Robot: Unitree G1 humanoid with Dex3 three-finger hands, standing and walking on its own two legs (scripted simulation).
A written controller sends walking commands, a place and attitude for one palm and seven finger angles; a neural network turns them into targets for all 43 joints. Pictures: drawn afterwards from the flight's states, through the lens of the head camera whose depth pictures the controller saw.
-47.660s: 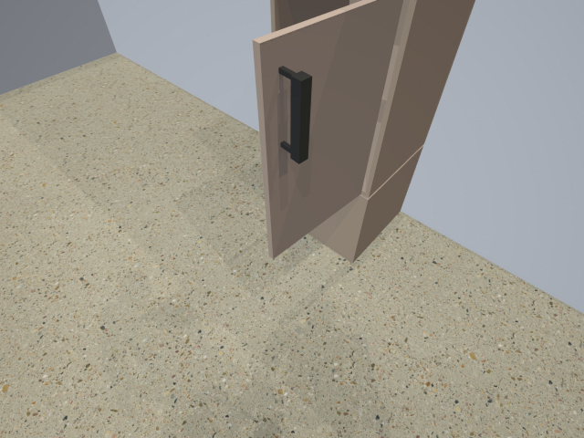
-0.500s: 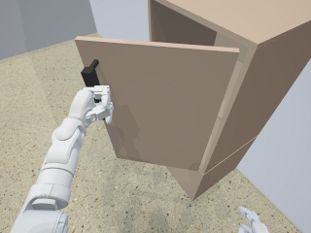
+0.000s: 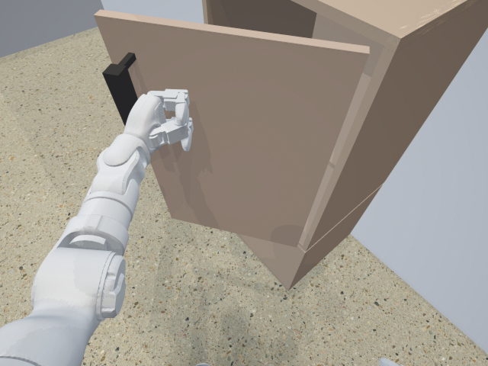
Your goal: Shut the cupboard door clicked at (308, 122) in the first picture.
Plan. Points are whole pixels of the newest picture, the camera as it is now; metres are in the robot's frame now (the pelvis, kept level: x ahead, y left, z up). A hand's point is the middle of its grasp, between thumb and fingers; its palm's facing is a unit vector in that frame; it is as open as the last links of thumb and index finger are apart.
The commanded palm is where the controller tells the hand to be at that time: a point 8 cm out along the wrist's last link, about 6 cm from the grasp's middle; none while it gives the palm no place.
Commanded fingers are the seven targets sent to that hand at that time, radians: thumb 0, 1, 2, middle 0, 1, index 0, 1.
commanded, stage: push the door shut along its arc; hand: left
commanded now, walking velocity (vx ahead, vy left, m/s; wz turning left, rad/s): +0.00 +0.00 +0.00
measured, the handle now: (138, 107) +0.52 +0.16 +0.13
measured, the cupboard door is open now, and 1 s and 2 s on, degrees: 36 21 18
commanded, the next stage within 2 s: pull the fist back off the door in 0.78 s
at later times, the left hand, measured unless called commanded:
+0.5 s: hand (193, 117) +0.48 +0.06 +0.14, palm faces -0.43 -0.90 -0.04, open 3.0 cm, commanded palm +0.50 +0.10 +0.14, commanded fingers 0.00 0.90 0.90 -1.30 -1.50 -1.30 -1.50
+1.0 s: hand (217, 96) +0.53 +0.02 +0.14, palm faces -0.25 -0.97 +0.08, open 3.2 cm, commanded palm +0.52 +0.06 +0.14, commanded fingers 0.00 0.90 0.90 -1.30 -1.50 -1.30 -1.50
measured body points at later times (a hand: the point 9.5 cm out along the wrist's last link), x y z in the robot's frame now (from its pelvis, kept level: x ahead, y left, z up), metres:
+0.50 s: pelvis +0.01 -0.01 -0.01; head +0.08 -0.01 +0.44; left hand +0.50 +0.11 +0.15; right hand +0.05 -0.29 -0.12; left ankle +0.03 +0.08 -0.72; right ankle -0.01 -0.10 -0.72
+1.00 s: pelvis +0.00 -0.01 -0.02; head +0.11 -0.01 +0.42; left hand +0.53 +0.07 +0.14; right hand +0.01 -0.28 -0.14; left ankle +0.03 +0.08 -0.72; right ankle -0.01 -0.10 -0.72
